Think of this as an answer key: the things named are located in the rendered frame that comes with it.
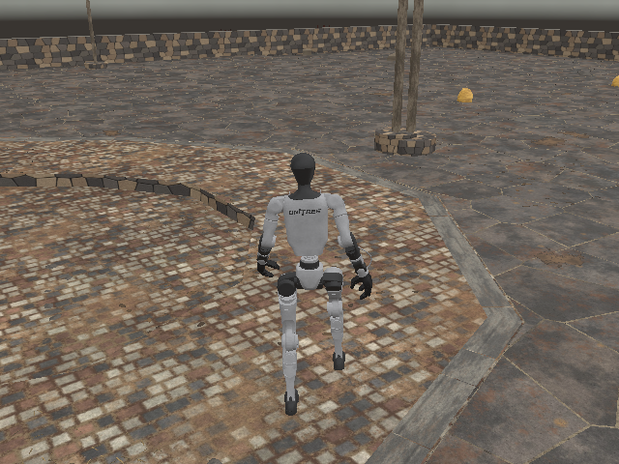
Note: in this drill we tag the robot left forearm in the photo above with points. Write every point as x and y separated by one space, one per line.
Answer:
263 253

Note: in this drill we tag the robot right hand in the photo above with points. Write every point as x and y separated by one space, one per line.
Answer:
367 284

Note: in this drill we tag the left robot thigh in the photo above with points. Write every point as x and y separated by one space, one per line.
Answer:
287 292

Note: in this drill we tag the robot left shin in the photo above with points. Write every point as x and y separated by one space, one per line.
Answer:
289 367

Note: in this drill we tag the left robot upper arm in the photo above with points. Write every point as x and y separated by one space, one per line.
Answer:
271 221

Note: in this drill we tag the right robot upper arm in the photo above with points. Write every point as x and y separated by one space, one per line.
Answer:
336 203

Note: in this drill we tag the robot right forearm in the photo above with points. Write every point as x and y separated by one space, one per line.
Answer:
356 259

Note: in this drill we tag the robot left hand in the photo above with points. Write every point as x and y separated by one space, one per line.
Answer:
270 263

